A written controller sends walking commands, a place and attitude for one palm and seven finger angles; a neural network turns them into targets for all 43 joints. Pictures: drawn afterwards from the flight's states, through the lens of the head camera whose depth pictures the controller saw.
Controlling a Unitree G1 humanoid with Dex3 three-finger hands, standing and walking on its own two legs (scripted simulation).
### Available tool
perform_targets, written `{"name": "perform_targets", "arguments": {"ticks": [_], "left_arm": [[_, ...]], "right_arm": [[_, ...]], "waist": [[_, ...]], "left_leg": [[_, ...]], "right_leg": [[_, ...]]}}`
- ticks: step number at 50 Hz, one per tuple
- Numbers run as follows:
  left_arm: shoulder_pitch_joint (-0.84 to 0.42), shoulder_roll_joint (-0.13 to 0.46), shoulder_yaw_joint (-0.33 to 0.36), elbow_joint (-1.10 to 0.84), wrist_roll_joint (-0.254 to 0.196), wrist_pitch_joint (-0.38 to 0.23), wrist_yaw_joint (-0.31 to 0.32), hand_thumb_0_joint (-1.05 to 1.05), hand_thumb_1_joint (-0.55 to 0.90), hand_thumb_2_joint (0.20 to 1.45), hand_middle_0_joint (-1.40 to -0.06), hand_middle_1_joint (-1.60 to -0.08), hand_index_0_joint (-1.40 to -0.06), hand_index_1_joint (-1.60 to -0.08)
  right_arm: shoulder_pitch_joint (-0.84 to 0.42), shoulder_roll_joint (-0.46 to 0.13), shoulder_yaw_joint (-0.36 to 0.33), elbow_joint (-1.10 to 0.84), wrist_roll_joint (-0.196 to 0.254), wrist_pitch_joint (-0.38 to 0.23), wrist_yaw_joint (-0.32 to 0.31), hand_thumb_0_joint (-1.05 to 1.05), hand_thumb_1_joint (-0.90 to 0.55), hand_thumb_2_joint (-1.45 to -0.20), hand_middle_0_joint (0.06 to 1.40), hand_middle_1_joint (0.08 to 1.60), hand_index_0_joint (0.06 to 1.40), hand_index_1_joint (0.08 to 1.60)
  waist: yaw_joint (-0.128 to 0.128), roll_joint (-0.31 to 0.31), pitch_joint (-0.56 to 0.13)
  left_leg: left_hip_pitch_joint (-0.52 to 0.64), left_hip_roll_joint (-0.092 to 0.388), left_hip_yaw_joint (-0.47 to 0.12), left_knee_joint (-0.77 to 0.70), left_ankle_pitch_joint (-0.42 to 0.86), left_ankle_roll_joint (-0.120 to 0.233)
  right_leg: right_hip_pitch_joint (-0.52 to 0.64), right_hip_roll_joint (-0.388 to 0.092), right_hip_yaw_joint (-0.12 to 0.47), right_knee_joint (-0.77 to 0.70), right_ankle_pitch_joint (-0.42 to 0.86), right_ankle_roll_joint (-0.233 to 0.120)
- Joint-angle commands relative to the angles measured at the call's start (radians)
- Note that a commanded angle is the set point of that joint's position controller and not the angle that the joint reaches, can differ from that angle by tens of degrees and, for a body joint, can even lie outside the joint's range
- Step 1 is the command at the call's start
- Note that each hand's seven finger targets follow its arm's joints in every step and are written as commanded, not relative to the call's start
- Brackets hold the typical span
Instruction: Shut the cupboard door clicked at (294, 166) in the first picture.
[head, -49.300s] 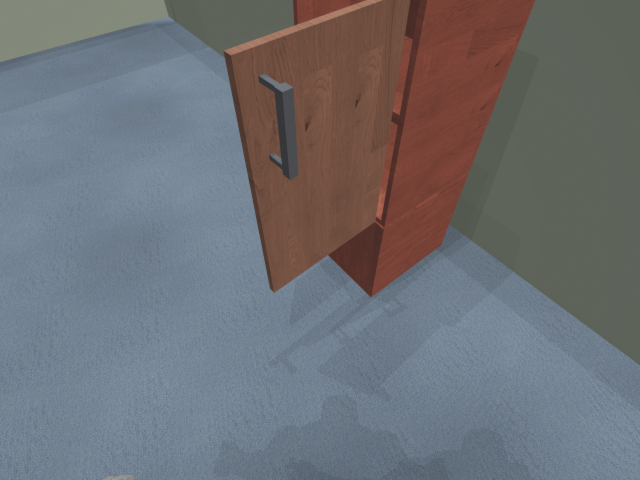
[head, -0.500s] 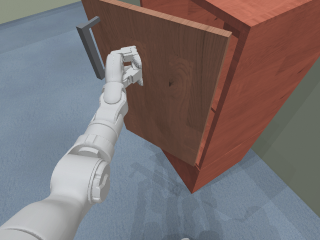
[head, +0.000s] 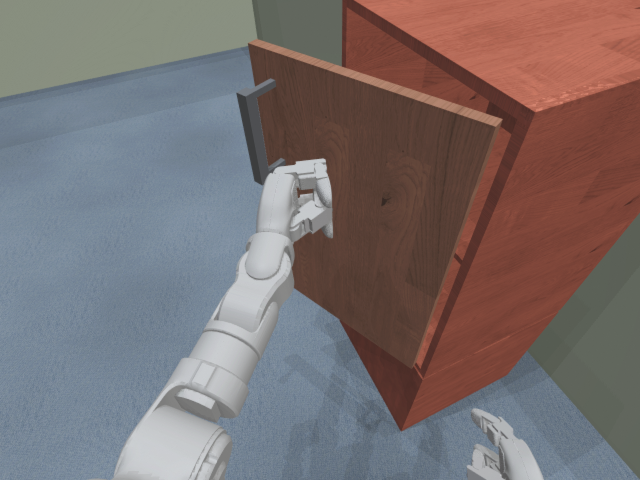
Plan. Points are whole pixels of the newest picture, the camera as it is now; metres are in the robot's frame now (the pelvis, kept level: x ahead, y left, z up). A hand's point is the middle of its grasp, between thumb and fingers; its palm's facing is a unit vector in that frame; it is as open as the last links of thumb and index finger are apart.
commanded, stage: pull the fist back off the door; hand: left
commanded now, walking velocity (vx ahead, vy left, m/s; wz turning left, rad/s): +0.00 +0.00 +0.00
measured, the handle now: (264, 134) +0.58 +0.11 +0.14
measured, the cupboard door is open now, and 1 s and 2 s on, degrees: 26 26 26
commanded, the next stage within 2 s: draw the hand back to the body in 0.02 s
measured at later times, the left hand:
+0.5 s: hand (246, 250) +0.34 +0.10 +0.14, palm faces -0.06 -1.00 -0.04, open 3.1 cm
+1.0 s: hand (106, 322) +0.24 +0.21 +0.16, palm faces +0.25 -0.93 -0.28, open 3.7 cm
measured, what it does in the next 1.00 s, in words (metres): stands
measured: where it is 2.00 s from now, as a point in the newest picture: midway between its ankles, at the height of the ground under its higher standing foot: outside the picture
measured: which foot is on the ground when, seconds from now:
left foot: down 0.00-1.00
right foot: down 0.00-1.00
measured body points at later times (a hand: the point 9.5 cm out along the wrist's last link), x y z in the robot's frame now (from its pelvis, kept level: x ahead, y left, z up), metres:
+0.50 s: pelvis +0.01 +0.00 +0.01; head -0.01 -0.02 +0.46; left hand +0.34 +0.15 +0.15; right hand +0.16 -0.23 -0.10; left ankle -0.01 +0.10 -0.73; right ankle -0.01 -0.07 -0.73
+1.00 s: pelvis +0.00 +0.02 +0.02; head -0.02 -0.01 +0.46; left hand +0.22 +0.26 +0.17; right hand +0.20 -0.17 -0.08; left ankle -0.01 +0.10 -0.73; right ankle -0.01 -0.07 -0.73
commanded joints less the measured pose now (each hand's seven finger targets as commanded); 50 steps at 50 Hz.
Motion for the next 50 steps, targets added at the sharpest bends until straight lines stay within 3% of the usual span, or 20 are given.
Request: {"name": "perform_targets", "arguments": {"ticks": [1, 3, 7, 9, 10, 12, 15, 19, 23, 27, 30, 31, 32, 33, 34, 36, 42, 46, 47, 50], "left_arm": [[-0.435, 0.049, 0.027, -0.107, 0.033, 0.013, 0.023, 0.0, 0.9, 0.9, -1.3, -1.5, -1.3, -1.5], [-0.424, 0.064, 0.054, -0.054, 0.024, 0.065, 0.025, 0.0, 0.9, 0.9, -1.3, -1.5, -1.3, -1.5], [-0.491, 0.037, 0.045, -0.113, -0.011, 0.073, 0.007, 0.0, 0.9, 0.9, -1.3, -1.5, -1.3, -1.5], [-0.428, 0.07, 0.08, -0.25, -0.025, 0.022, -0.008, 0.0, 0.9, 0.9, -1.3, -1.5, -1.3, -1.5], [-0.365, 0.119, 0.116, -0.3, -0.028, -0.005, -0.014, 0.0, 0.9, 0.9, -1.3, -1.5, -1.3, -1.5], [-0.277, 0.164, 0.147, -0.419, -0.028, -0.046, -0.037, 0.0, 0.9, 0.9, -1.3, -1.5, -1.3, -1.5], [-0.095, 0.193, 0.133, -0.466, 0.005, -0.034, -0.07, 0.0, 0.9, 0.9, -1.3, -1.5, -1.3, -1.5], [0.002, 0.147, 0.06, -0.581, -0.004, 0.075, -0.125, 0.0, 0.9, 0.9, -1.3, -1.5, -1.3, -1.5], [0.013, 0.177, 0.069, -0.727, -0.051, 0.161, -0.171, 0.0, 0.9, 0.9, -1.3, -1.5, -1.3, -1.5], [0.094, 0.253, 0.142, -0.83, -0.077, 0.174, -0.185, 0.0, 0.9, 0.9, -1.3, -1.5, -1.3, -1.5], [0.185, 0.31, 0.201, -0.839, -0.079, 0.189, -0.192, 0.0, 0.9, 0.9, -1.217, -1.41, -1.217, -1.41], [0.202, 0.286, 0.182, -0.846, -0.082, 0.2, -0.2, 0.0, 0.9, 0.9, -1.19, -1.38, -1.19, -1.38], [0.22, 0.312, 0.207, -0.85, -0.081, 0.211, -0.206, 0.0, 0.9, 0.9, -1.163, -1.35, -1.163, -1.35], [0.278, 0.322, 0.133, -0.92, -0.001, 0.13, -0.165, 0.0, 0.9, 0.9, -1.135, -1.32, -1.135, -1.32], [0.392, 0.323, 0.164, -0.844, 0.005, 0.112, -0.144, 0.0, 0.9, 0.9, -1.107, -1.29, -1.107, -1.29], [0.441, 0.326, 0.166, -0.873, 0.015, 0.094, -0.136, 0.0, 0.9, 0.9, -1.053, -1.23, -1.053, -1.23], [0.498, 0.394, 0.216, -1.071, 0.043, 0.024, -0.104, 0.0, 0.9, 0.9, -0.887, -1.05, -0.887, -1.05], [0.524, 0.442, 0.266, -1.1, 0.049, 0.004, -0.082, 0.0, 0.9, 0.9, -0.777, -0.93, -0.777, -0.93], [0.573, 0.435, 0.274, -1.072, 0.049, 0.002, -0.077, 0.0, 0.9, 0.9, -0.75, -0.9, -0.75, -0.9], [0.694, 0.454, 0.321, -1.042, 0.045, -0.004, -0.076, 0.0, 0.9, 0.9, -0.668, -0.81, -0.668, -0.81]], "right_arm": [[-0.013, -0.091, -0.022, -0.102, 0.003, 0.004, -0.002, 0.0, -0.9, -0.9, 0.2, 0.3, 0.2, 0.3], [-0.028, -0.095, -0.016, -0.105, 0.006, 0.029, -0.008, 0.0, -0.9, -0.9, 0.2, 0.3, 0.2, 0.3], [-0.038, -0.091, -0.013, -0.122, 0.003, 0.038, -0.016, 0.0, -0.9, -0.9, 0.2, 0.3, 0.2, 0.3], [-0.045, -0.084, -0.016, -0.151, -0.001, 0.026, -0.015, 0.0, -0.9, -0.9, 0.2, 0.3, 0.2, 0.3], [-0.048, -0.09, -0.018, -0.163, -0.002, 0.022, -0.016, 0.0, -0.9, -0.9, 0.2, 0.3, 0.2, 0.3], [-0.056, -0.081, -0.014, -0.177, -0.003, 0.019, -0.016, 0.0, -0.9, -0.9, 0.2, 0.3, 0.2, 0.3], [-0.062, -0.085, -0.016, -0.188, 0.006, 0.033, -0.011, 0.0, -0.9, -0.9, 0.2, 0.3, 0.2, 0.3], [-0.106, -0.088, -0.014, -0.209, 0.027, 0.049, -0.017, 0.0, -0.9, -0.9, 0.2, 0.3, 0.2, 0.3], [-0.151, -0.092, -0.005, -0.223, 0.036, 0.044, -0.041, 0.0, -0.9, -0.9, 0.2, 0.3, 0.2, 0.3], [-0.174, -0.089, 0.008, -0.226, 0.029, 0.03, -0.058, 0.0, -0.9, -0.9, 0.2, 0.3, 0.2, 0.3], [-0.179, -0.093, 0.013, -0.223, 0.029, 0.037, -0.058, 0.0, -0.9, -0.9, 0.2, 0.3, 0.2, 0.3], [-0.189, -0.086, 0.019, -0.229, 0.028, 0.04, -0.057, 0.0, -0.9, -0.9, 0.2, 0.3, 0.2, 0.3], [-0.189, -0.088, 0.019, -0.227, 0.029, 0.043, -0.057, 0.0, -0.9, -0.9, 0.2, 0.3, 0.2, 0.3], [-0.19, -0.059, 0.03, -0.22, 0.002, 0.037, -0.064, 0.0, -0.9, -0.9, 0.2, 0.3, 0.2, 0.3], [-0.178, -0.065, 0.026, -0.204, -0.004, 0.041, -0.065, 0.0, -0.9, -0.9, 0.2, 0.3, 0.2, 0.3], [-0.176, -0.066, 0.028, -0.209, -0.005, 0.054, -0.061, 0.0, -0.9, -0.9, 0.2, 0.3, 0.2, 0.3], [-0.172, -0.065, 0.022, -0.216, -0.018, 0.042, -0.064, 0.0, -0.9, -0.9, 0.2, 0.3, 0.2, 0.3], [-0.177, -0.073, 0.022, -0.2, -0.022, 0.022, -0.074, 0.0, -0.9, -0.9, 0.2, 0.3, 0.2, 0.3], [-0.173, -0.07, 0.019, -0.192, -0.023, 0.019, -0.077, 0.0, -0.9, -0.9, 0.2, 0.3, 0.2, 0.3], [-0.173, -0.079, 0.011, -0.187, -0.022, 0.014, -0.078, 0.0, -0.9, -0.9, 0.2, 0.3, 0.2, 0.3]], "waist": [[-0.034, -0.18, -0.197], [-0.03, -0.182, -0.159], [-0.028, -0.144, -0.226], [0.016, -0.096, -0.348], [0.032, -0.127, -0.393], [0.059, -0.11, -0.454], [0.058, -0.177, -0.354], [0.037, -0.108, -0.198], [0.027, -0.07, -0.175], [0.041, -0.081, -0.194], [0.053, -0.082, -0.175], [0.05, -0.064, -0.158], [0.05, -0.071, -0.152], [0.044, -0.057, -0.041], [0.047, -0.088, -0.005], [0.048, -0.087, -0.018], [0.048, 0.033, -0.131], [0.051, 0.017, -0.105], [0.05, -0.02, -0.077], [0.064, -0.044, -0.041]], "left_leg": [[0.117, 0.022, -0.026, -0.045, 0.2, 0.008], [0.093, 0.019, -0.026, -0.059, 0.153, 0.003], [0.13, 0.018, -0.03, -0.052, 0.21, 0.003], [0.183, 0.018, -0.028, -0.052, 0.299, -0.001], [0.19, 0.022, -0.028, -0.05, 0.344, 0.001], [0.196, 0.019, -0.017, -0.056, 0.399, 0.001], [0.164, 0.029, -0.011, -0.074, 0.381, 0.008], [0.195, 0.033, -0.007, -0.09, 0.314, 0.015], [0.229, 0.029, -0.024, -0.102, 0.261, 0.015], [0.241, 0.025, -0.036, -0.115, 0.252, 0.014], [0.227, 0.025, -0.034, -0.124, 0.246, 0.011], [0.222, 0.022, -0.033, -0.128, 0.241, 0.011], [0.22, 0.024, -0.035, -0.13, 0.238, 0.009], [0.2, 0.025, -0.063, -0.163, 0.218, 0.007], [0.185, 0.033, -0.066, -0.172, 0.195, 0.004], [0.194, 0.037, -0.064, -0.181, 0.212, 0.008], [0.284, 0.043, -0.058, -0.204, 0.276, 0.005], [0.292, 0.043, -0.065, -0.219, 0.27, 0.004], [0.284, 0.046, -0.068, -0.223, 0.266, 0.003], [0.269, 0.05, -0.072, -0.231, 0.273, 0.0]], "right_leg": [[0.067, -0.061, 0.04, -0.1, 0.322, 0.073], [0.065, -0.066, 0.043, -0.127, 0.262, 0.069], [0.105, -0.065, 0.041, -0.113, 0.325, 0.06], [0.181, -0.061, 0.034, -0.079, 0.411, 0.044], [0.226, -0.062, 0.036, -0.068, 0.473, 0.048], [0.302, -0.069, 0.044, -0.052, 0.571, 0.048], [0.3, -0.076, 0.048, -0.073, 0.591, 0.064], [0.213, -0.065, 0.037, -0.131, 0.474, 0.069], [0.197, -0.061, 0.031, -0.163, 0.372, 0.065], [0.217, -0.063, 0.029, -0.167, 0.339, 0.057], [0.225, -0.064, 0.032, -0.172, 0.322, 0.054], [0.219, -0.068, 0.03, -0.173, 0.323, 0.054], [0.218, -0.066, 0.028, -0.175, 0.318, 0.053], [0.186, -0.095, 0.066, -0.225, 0.317, 0.073], [0.184, -0.095, 0.062, -0.237, 0.291, 0.075], [0.209, -0.098, 0.064, -0.244, 0.307, 0.074], [0.282, -0.083, 0.049, -0.256, 0.304, 0.051], [0.273, -0.078, 0.045, -0.279, 0.268, 0.048], [0.27, -0.074, 0.038, -0.278, 0.257, 0.047], [0.271, -0.072, 0.037, -0.286, 0.247, 0.045]]}}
